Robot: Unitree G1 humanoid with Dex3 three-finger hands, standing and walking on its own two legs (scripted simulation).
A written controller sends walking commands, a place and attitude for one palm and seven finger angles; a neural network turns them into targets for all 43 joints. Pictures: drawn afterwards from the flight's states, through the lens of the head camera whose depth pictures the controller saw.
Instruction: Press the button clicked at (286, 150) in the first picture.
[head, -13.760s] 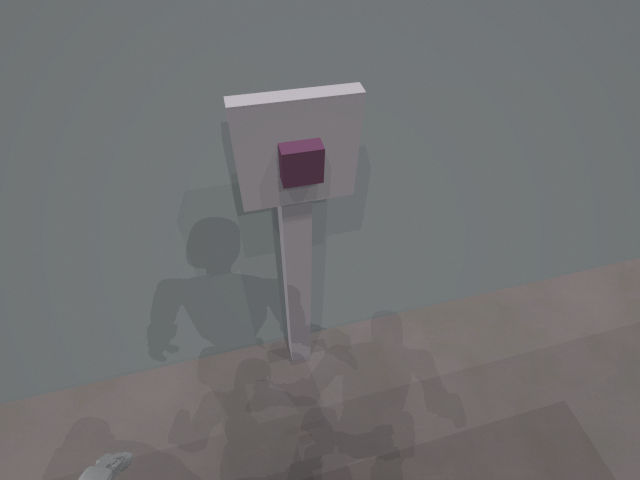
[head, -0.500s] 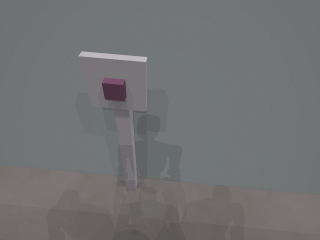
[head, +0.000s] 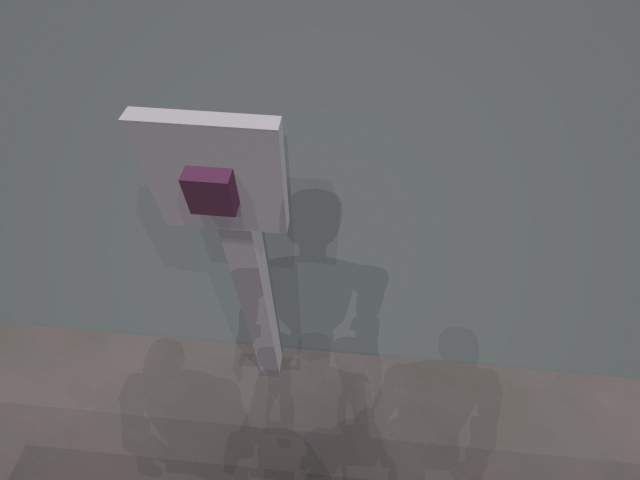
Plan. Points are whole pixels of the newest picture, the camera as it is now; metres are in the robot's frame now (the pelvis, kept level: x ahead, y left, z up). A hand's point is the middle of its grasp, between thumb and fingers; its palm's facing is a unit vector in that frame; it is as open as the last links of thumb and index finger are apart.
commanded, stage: come to a stop and stand still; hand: left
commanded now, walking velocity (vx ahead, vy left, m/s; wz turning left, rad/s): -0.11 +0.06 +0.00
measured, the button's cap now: (211, 190) +0.47 +0.18 +0.09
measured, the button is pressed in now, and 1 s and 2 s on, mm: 0 0 0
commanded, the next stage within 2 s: look again from close up in 1.02 s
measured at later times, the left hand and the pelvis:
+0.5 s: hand out of the picture -0.06 +0.21 -0.18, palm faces +0.03 -0.98 -0.19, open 7.4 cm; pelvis -0.05 +0.04 +0.00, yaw -1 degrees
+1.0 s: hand out of the picture -0.11 +0.16 -0.18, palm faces +0.02 -0.99 -0.12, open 7.4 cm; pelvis -0.07 +0.02 +0.00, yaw +0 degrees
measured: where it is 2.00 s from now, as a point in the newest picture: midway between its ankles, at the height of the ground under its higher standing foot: outside the picture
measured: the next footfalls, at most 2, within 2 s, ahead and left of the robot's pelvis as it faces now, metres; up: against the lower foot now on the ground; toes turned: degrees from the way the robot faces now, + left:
right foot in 0.50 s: -0.02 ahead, -0.11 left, +0.00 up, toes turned -4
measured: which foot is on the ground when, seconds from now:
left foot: down 0.00-1.00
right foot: down 0.00-0.18, up 0.20-0.48, down 0.50-1.00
